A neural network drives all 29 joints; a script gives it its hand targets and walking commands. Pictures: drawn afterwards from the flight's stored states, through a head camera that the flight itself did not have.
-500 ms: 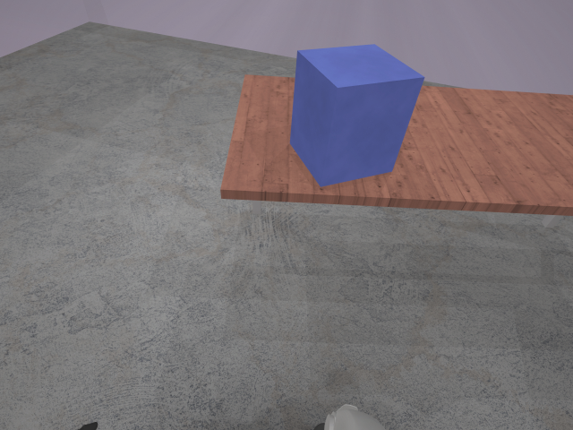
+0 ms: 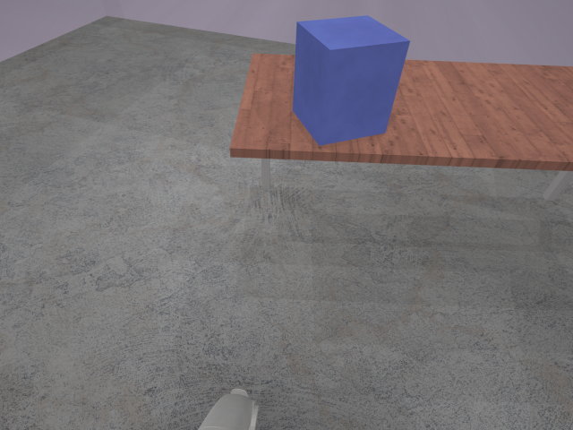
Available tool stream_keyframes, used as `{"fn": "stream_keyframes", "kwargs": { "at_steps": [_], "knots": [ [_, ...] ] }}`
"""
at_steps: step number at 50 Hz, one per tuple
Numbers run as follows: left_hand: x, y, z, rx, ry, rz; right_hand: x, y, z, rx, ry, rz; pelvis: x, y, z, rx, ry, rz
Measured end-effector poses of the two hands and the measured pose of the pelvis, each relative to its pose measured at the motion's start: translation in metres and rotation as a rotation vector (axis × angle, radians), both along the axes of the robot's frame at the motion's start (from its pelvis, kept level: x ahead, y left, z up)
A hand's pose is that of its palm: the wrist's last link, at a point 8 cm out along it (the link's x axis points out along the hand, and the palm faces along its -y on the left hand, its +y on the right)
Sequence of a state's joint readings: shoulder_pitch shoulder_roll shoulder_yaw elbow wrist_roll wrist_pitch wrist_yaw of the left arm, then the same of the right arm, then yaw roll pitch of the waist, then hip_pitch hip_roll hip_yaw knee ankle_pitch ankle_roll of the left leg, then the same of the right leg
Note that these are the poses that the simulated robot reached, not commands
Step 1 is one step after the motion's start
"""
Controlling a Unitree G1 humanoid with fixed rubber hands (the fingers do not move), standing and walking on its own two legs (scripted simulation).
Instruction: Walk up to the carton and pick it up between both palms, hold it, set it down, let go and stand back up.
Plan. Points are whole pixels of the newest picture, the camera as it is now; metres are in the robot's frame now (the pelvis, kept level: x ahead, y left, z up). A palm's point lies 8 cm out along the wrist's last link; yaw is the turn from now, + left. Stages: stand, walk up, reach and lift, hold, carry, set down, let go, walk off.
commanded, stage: walk up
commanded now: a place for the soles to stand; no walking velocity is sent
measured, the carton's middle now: (343, 80) +0.98 -0.12 +0.06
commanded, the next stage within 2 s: none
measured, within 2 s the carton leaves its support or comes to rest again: neither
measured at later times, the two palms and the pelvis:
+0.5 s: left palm out of the picture +0.02 +0.37 -0.07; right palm out of the picture +0.08 -0.29 -0.05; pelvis +0.02 +0.05 +0.04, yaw +3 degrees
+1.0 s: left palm out of the picture +0.16 +0.32 -0.10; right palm (514, 406) +0.21 -0.32 -0.06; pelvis +0.14 +0.01 +0.02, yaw +3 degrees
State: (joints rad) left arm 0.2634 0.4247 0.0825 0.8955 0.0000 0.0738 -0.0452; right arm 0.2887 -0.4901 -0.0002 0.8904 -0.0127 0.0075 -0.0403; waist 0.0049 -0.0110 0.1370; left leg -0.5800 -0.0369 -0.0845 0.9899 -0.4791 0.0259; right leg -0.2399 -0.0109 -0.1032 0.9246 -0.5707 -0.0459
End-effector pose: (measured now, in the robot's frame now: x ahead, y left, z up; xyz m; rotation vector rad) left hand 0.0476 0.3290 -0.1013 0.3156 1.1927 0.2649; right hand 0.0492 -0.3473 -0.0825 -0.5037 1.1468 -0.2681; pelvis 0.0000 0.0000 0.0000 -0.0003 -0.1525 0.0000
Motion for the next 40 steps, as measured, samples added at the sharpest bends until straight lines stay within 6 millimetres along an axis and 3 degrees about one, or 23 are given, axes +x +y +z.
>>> {"fn": "stream_keyframes", "kwargs": {
  "at_steps": [2,5,11,16,21,27,32,36,40],
  "knots": [
    [-0.028,-0.005,-0.004,0.003,0.021,0.039,0.001,0.001,-0.011,0.019,-0.014,0.016,-0.009,-0.006,-0.004,-0.011,-0.034,0.019],
    [-0.054,-0.011,0.007,0.004,0.045,0.076,0.002,0.012,-0.009,0.083,-0.038,0.008,-0.012,-0.011,0.008,-0.003,-0.031,0.025],
    [-0.053,-0.006,0.047,0.032,0.008,0.057,-0.009,0.016,0.013,0.122,0.021,0.010,-0.016,-0.009,0.039,0.000,0.053,0.032],
    [-0.053,0.007,0.057,0.044,0.020,0.058,-0.009,0.011,0.024,0.082,0.074,0.023,-0.012,0.003,0.047,-0.001,0.090,0.043],
    [-0.043,0.025,0.048,0.026,0.035,0.062,0.008,0.028,0.030,0.064,0.067,0.046,0.000,0.023,0.044,-0.028,0.110,0.048],
    [-0.019,0.056,0.021,-0.022,0.036,0.071,0.036,0.073,0.028,0.054,0.041,0.062,0.026,0.060,0.032,-0.050,0.115,0.057],
    [0.004,0.063,0.008,-0.064,0.032,0.080,0.060,0.104,0.029,0.077,0.012,0.061,0.047,0.074,0.031,-0.044,0.105,0.066],
    [0.021,0.060,0.002,-0.089,0.040,0.080,0.078,0.110,0.032,0.074,0.010,0.057,0.065,0.074,0.032,-0.041,0.112,0.069],
    [0.041,0.048,-0.003,-0.106,0.036,0.082,0.101,0.102,0.034,0.064,-0.009,0.059,0.086,0.065,0.031,-0.023,0.106,0.074]
  ]
}}
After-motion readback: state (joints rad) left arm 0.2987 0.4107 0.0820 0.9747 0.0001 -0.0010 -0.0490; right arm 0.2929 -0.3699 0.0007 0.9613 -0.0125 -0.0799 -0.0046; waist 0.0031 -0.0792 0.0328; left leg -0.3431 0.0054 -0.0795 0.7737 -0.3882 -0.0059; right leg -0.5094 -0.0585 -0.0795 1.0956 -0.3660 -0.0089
